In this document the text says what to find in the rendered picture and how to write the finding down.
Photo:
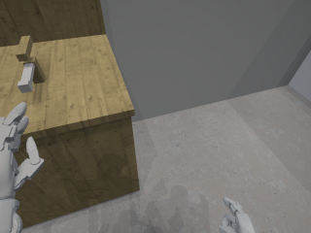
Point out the tap lever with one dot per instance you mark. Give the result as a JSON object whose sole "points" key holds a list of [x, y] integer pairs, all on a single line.
{"points": [[25, 84]]}

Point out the robot left forearm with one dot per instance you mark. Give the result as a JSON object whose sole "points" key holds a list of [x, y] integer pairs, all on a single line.
{"points": [[10, 221]]}

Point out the counter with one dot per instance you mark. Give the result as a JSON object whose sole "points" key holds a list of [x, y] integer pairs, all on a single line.
{"points": [[79, 109]]}

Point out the right robot hand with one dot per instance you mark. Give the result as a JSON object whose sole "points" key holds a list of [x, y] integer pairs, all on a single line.
{"points": [[240, 224]]}

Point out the left robot hand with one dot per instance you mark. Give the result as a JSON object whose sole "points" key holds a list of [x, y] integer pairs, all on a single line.
{"points": [[11, 129]]}

